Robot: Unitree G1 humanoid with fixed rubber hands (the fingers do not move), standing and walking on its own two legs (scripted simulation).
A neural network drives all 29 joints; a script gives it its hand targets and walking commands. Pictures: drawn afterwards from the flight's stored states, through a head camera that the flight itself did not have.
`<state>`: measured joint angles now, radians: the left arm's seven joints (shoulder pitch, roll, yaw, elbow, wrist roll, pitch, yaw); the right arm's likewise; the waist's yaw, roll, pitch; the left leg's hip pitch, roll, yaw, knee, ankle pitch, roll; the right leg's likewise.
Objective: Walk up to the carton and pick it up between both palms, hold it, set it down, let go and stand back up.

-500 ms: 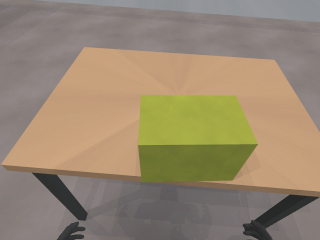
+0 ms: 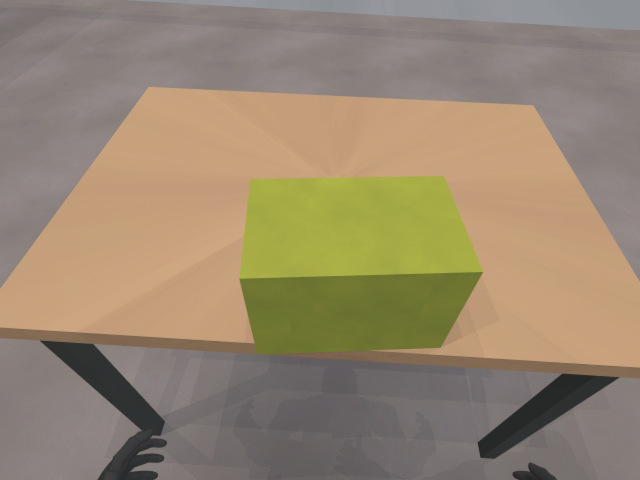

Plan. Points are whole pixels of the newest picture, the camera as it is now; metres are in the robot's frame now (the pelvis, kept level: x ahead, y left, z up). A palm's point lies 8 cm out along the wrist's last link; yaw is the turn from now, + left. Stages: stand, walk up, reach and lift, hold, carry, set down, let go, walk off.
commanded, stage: walk up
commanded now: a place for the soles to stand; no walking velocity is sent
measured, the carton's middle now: (349, 266) +0.40 -0.02 +0.03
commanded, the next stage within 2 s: reach and lift in 0.84 s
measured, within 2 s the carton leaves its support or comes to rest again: neither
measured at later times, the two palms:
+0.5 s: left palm out of the picture +0.10 +0.26 -0.09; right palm out of the picture +0.09 -0.28 -0.09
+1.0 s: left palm out of the picture +0.13 +0.25 -0.09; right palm out of the picture +0.15 -0.27 -0.09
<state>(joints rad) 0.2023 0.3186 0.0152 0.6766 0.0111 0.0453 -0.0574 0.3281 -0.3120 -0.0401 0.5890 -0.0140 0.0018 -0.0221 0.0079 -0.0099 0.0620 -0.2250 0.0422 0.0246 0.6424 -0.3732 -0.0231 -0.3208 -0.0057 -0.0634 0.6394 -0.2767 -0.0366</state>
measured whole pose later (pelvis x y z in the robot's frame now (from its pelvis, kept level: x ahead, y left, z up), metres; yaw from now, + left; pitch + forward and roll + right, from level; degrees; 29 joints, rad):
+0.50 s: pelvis -0.01 -0.01 +0.00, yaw +2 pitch -2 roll +0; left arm 0.22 0.31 0.02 0.68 0.01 0.06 -0.06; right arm 0.37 -0.28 -0.04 0.61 -0.02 -0.02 -0.03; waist 0.02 -0.02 0.05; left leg -0.24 0.05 -0.01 0.63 -0.34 -0.04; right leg -0.33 0.00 -0.10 0.63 -0.26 -0.05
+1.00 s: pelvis -0.01 -0.02 -0.01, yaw +1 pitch -5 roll +0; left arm 0.17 0.29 0.06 0.46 0.03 0.33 0.01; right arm 0.11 -0.23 -0.10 0.81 -0.07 -0.20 0.02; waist 0.00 -0.03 0.14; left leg -0.26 0.06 -0.01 0.75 -0.40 -0.06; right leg -0.34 0.01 -0.10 0.74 -0.32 -0.06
